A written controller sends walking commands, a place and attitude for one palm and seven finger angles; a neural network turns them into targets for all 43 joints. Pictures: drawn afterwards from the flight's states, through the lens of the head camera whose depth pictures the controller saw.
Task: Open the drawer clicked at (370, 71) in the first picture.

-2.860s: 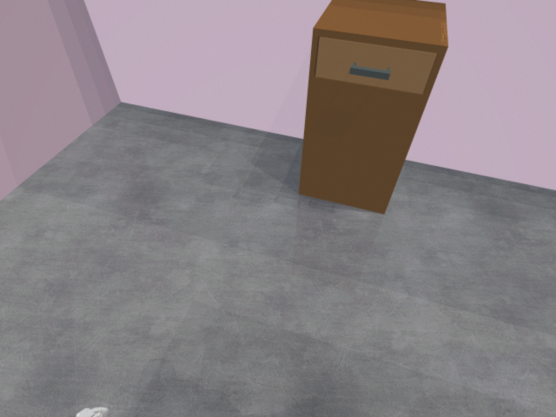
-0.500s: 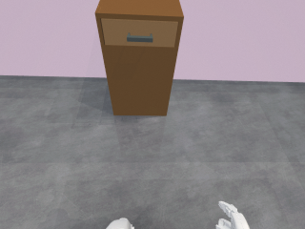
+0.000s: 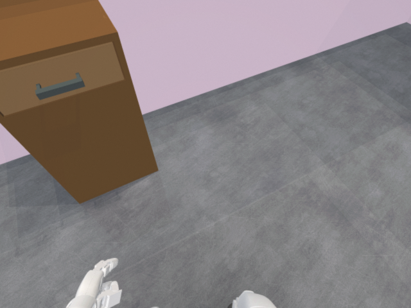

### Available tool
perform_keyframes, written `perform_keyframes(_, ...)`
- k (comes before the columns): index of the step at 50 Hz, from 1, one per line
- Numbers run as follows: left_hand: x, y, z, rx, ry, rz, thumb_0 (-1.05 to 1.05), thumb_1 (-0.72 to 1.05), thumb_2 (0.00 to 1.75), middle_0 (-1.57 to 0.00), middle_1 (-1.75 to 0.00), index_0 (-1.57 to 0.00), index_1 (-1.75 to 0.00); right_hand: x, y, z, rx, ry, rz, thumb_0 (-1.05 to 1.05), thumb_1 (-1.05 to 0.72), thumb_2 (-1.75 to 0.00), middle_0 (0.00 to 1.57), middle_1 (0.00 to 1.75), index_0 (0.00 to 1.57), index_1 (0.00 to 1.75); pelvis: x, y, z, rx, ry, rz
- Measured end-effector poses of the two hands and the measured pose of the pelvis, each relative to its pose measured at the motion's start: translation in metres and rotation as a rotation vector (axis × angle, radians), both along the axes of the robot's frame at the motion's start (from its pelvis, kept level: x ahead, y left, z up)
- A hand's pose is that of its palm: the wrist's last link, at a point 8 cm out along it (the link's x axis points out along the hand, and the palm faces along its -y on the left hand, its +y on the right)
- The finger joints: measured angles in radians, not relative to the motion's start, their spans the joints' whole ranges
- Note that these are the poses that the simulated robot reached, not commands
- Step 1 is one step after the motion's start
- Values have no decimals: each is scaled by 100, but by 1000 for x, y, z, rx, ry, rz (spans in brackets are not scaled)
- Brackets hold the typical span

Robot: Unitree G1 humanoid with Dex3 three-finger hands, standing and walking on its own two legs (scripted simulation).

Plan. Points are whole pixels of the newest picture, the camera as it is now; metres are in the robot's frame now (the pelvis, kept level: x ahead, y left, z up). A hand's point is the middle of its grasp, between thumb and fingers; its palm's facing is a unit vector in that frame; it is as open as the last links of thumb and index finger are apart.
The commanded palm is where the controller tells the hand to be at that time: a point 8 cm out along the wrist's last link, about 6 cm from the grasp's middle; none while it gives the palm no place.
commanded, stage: walk to a spot facing it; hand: left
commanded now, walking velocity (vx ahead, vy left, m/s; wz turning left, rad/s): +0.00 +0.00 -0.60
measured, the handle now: (59, 84) +0.73 +0.46 -0.03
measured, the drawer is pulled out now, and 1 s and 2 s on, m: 0.00 0.00 0.00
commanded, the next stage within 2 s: none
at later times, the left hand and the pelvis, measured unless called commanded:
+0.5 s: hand (90, 289) +0.18 +0.26 -0.15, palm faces -0.22 -0.96 -0.18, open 7.4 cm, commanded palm none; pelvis +0.06 +0.08 +0.03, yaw -18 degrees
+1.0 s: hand (150, 257) +0.24 +0.13 -0.12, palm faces -0.55 -0.79 -0.27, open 7.4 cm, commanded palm none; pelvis +0.03 +0.03 +0.02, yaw -36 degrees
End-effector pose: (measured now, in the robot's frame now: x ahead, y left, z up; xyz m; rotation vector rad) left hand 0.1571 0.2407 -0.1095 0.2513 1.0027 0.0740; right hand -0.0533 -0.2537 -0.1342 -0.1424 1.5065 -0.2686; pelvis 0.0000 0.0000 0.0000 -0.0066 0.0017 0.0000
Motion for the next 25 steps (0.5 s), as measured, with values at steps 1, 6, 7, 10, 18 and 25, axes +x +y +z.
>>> perform_keyframes(1, 4, -3, 0, -3, 2, -6, 0, 91, 90, -20, -30, -20, -30, 8, 1, -1, -2, -8, -6, 1, -91, -90, 20, 30, 20, 30, 3, 1, 1, -3, -5, -10)
perform_keyframes(6, 6, -7, -2, -11, 81, -30, 0, 91, 90, -20, -30, -20, -30, 69, 11, 9, -13, -153, -10, 1, -91, -90, 20, 30, 20, 30, 17, 10, 10, -8, 0, -63)
perform_keyframes(7, 6, -6, -3, -14, 95, -36, 0, 90, 90, -20, -30, -20, -30, 82, 14, 12, -16, -188, -9, 1, -91, -90, 20, 30, 20, 30, 19, 13, 11, -8, 4, -75)
perform_keyframes(10, 7, 3, -8, -28, 126, -49, 0, 90, 90, -20, -30, -20, -30, 115, 26, 20, -28, -284, -5, 1, -91, -90, 20, 30, 20, 30, 26, 25, 13, -7, 10, -111)
perform_keyframes(18, 18, 48, -23, -52, 183, -66, 1, 90, 90, -20, -30, -20, -30, 144, 65, 42, -86, -395, -26, 1, -91, -90, 20, 30, 21, 30, 44, 62, 12, -21, 5, -217)
perform_keyframes(25, 25, 69, -9, -25, 243, -116, 1, 91, 90, -20, -30, -20, -30, 119, 83, 54, -91, -345, -126, 1, -90, -90, 20, 30, 21, 30, 56, 76, 29, -39, 9, -306)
